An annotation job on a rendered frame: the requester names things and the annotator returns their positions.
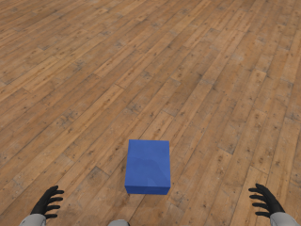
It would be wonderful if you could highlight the robot right forearm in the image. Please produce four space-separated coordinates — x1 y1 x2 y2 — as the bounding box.
270 212 301 226

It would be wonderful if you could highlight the carton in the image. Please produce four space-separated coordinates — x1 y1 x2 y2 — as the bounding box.
124 139 171 195

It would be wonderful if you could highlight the robot left forearm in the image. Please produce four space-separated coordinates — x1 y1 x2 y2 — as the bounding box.
19 214 46 226

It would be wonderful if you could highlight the right robot hand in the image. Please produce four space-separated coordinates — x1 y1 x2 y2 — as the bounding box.
248 183 286 218

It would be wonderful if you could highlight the left robot hand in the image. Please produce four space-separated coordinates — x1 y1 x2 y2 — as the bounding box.
30 186 65 219

